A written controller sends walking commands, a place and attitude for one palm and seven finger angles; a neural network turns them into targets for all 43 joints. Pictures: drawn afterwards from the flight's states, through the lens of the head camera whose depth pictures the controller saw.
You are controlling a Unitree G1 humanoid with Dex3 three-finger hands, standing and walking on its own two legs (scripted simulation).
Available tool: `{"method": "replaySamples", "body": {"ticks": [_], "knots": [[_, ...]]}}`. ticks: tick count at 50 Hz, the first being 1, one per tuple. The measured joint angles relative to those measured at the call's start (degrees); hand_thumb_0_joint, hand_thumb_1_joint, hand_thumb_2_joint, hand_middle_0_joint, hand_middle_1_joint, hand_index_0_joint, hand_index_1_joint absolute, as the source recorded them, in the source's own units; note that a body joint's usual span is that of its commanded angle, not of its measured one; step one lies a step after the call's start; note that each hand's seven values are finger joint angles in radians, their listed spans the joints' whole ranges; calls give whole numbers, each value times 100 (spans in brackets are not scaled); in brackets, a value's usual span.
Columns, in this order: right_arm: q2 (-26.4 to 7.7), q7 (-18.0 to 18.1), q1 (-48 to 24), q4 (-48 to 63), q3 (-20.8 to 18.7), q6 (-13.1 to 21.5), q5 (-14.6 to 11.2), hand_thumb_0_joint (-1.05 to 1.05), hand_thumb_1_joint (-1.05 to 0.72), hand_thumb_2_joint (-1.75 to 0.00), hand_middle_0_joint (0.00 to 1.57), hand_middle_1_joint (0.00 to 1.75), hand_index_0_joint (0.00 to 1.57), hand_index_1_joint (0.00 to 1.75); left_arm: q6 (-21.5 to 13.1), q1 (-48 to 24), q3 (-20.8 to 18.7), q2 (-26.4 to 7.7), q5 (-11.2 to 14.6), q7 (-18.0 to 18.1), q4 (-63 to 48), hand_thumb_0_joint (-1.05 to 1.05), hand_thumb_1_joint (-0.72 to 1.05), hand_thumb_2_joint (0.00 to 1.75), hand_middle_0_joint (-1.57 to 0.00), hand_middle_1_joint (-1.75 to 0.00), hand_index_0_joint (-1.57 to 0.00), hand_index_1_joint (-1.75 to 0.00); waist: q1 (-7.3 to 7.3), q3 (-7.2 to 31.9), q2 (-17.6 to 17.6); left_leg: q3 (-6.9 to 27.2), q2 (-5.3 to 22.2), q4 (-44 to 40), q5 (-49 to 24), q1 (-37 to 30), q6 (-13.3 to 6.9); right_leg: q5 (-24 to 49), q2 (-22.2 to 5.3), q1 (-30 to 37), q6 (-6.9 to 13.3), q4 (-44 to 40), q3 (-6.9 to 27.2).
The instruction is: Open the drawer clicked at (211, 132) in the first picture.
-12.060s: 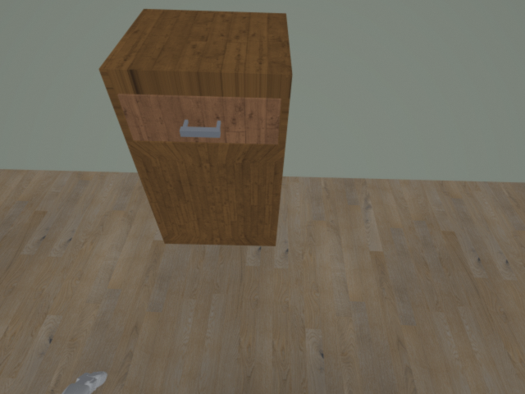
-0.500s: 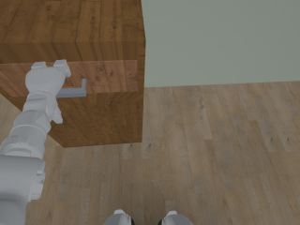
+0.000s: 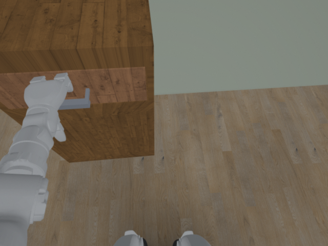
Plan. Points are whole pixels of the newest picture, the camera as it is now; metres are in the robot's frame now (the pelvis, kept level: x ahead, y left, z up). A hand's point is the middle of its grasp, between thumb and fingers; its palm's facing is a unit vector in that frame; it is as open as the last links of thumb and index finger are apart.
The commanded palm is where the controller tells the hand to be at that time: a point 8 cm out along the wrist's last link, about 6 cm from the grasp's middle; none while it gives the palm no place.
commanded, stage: move the hooked fingers above the handle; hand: left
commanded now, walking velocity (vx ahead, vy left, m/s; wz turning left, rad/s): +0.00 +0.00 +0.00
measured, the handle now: (70, 98) +0.54 +0.25 -0.05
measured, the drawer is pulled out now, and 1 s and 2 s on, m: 0.00 0.00 0.00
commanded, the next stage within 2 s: none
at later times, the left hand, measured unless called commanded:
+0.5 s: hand (60, 104) +0.48 +0.25 +0.00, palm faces -0.12 -0.05 -0.99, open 13.8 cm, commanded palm +0.48 +0.24 +0.06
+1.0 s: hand (64, 103) +0.48 +0.24 +0.00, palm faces -0.08 -0.08 -0.99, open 13.9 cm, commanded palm +0.48 +0.24 +0.06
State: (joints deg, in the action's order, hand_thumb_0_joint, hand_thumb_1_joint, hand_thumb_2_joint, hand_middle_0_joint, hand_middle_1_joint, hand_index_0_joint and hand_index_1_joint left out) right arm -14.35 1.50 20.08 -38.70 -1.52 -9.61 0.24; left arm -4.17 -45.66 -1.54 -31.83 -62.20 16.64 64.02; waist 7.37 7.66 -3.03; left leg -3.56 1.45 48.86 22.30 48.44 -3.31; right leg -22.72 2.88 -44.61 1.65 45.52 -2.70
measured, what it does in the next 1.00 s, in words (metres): stands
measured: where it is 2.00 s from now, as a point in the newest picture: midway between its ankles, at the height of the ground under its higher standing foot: outside the picture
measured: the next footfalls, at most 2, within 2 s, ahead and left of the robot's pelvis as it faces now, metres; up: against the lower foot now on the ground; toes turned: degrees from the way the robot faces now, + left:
none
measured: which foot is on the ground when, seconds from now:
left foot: down 0.00-1.00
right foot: down 0.00-1.00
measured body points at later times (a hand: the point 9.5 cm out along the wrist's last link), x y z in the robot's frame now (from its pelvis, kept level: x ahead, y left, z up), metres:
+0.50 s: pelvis +0.00 +0.01 -0.01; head +0.12 +0.03 +0.43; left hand +0.48 +0.25 +0.05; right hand -0.01 -0.26 -0.13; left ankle +0.00 +0.08 -0.70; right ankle -0.02 -0.11 -0.70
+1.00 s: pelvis +0.00 +0.02 -0.01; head +0.11 +0.03 +0.43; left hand +0.48 +0.24 +0.06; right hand -0.01 -0.26 -0.12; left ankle +0.00 +0.08 -0.70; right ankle -0.02 -0.11 -0.70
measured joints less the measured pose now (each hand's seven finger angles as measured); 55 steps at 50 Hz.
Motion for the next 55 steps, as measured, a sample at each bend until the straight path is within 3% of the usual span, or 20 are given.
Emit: {"method": "replaySamples", "body": {"ticks": [4, 8, 15, 22, 30, 36, 41, 47, 51, 55], "knots": [[11, 63, 96, -78, -56, 93, 17, 0, -90, -90, 20, 30, 21, 30, -393, -28, 182, -96, -5, -157, -247, 0, -49, 30, -33, -120, -32, -120, -18, 10, 44, 100, -27, 45, 4, 52, 10, -17, -19, 9, 11, -7, -99], [-55, 52, 103, -170, -101, 130, 59, 0, -90, -90, 20, 30, 21, 30, -600, -222, 245, -78, -33, -43, -283, 0, -49, 30, -33, -120, -32, -120, 16, 72, 54, 159, -44, 217, 72, 230, 0, -88, -36, -128, 5, 126, -161], [-135, -59, 97, -113, -119, 64, 108, 0, -90, -90, 20, 30, 21, 30, -369, -356, 118, 82, -96, 333, -126, 0, -49, 30, -34, -121, -33, -123, 38, 138, 2, 90, -36, 360, 129, 422, -47, -119, -40, -343, -39, 272, -95], [-38, -69, 74, -36, -33, 13, 60, 0, -90, -90, 20, 30, 21, 30, 61, -363, 95, 31, -119, 180, 169, 0, -49, 30, -33, -120, -32, -122, 111, 74, -8, 25, -23, 281, 82, 342, -78, -46, -29, -287, -70, 196, -27], [32, -38, 205, -147, -56, 57, 93, 0, -90, -90, 20, 30, 21, 30, -379, -215, 178, 132, -53, 51, -228, 0, -49, 30, -32, -120, -32, -120, 59, 89, -10, 54, -40, 250, 81, 238, -93, -30, -38, -150, -88, 117, -51], [-23, -83, 145, -120, -25, 22, 100, 0, -90, -90, 20, 30, 21, 30, -206, -300, 21, 78, -130, 309, -5, 0, -49, 30, -32, -120, -32, -120, 102, 117, -22, 11, -36, 306, 105, 293, -110, -51, -40, -230, -99, 198, -10], [-43, -96, 138, -69, -61, 22, 75, 0, -90, -90, 20, 30, 21, 30, 8, -254, 104, 22, -90, 207, 67, 0, -49, 30, -32, -120, -31, -120, 45, 64, -37, -2, -33, 274, 80, 286, -114, -21, -37, -228, -108, 166, 5], [-18, -45, 172, -144, -108, 80, 83, 0, -90, -90, 20, 30, 21, 30, -318, -134, 283, 157, 12, -39, -240, 0, -49, 30, -32, -120, -32, -120, -12, 66, 16, 69, -60, 240, 69, 226, -105, -25, -54, -128, -102, 104, -63], [-33, -42, 126, -165, -103, 104, 116, 0, -90, -90, 20, 30, 21, 30, -490, -216, 238, 194, -94, 151, -311, 0, -49, 30, -32, -120, -32, -120, 51, 112, 32, 111, -68, 319, 108, 285, -93, -74, -59, -167, -88, 172, -105], [-67, -79, 41, -111, -75, 77, 131, 0, -90, -90, 20, 30, 21, 30, -351, -372, 84, 147, -158, 408, -150, 0, -49, 30, -34, -121, -33, -121, 100, 122, 3, 86, -49, 388, 132, 381, -91, -96, -46, -284, -80, 258, -80]]}}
